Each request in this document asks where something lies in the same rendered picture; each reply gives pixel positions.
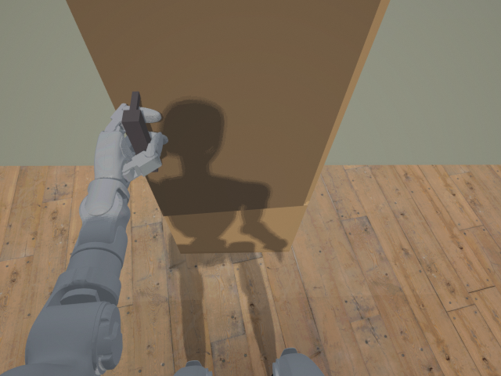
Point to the right robot shin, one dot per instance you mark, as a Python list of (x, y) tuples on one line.
[(288, 351)]

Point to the handle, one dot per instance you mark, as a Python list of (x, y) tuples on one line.
[(135, 126)]

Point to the left robot shin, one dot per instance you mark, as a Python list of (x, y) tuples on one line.
[(193, 363)]

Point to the robot left forearm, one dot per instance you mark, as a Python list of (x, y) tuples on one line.
[(95, 264)]

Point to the robot shin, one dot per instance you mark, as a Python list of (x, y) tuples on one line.
[(193, 363), (288, 351)]

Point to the robot left hand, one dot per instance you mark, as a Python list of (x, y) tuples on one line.
[(113, 150)]

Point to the left robot upper arm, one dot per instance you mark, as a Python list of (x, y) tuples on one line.
[(81, 339)]

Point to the cupboard door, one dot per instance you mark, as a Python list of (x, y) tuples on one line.
[(248, 90)]

